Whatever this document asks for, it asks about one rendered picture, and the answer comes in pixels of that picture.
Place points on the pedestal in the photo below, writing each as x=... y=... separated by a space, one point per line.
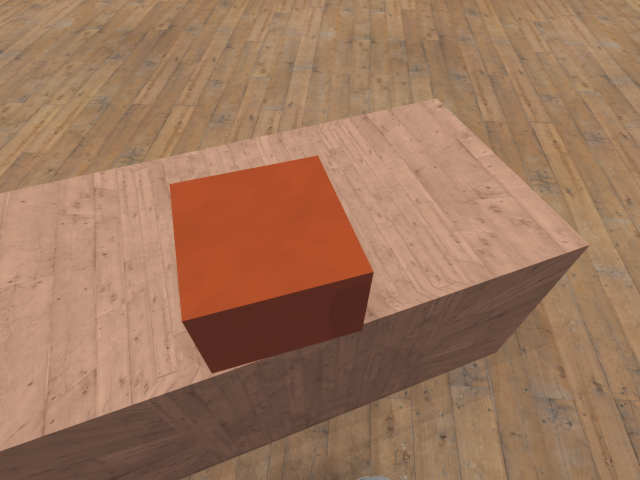
x=99 y=378

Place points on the carton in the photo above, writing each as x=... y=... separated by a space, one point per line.
x=267 y=262

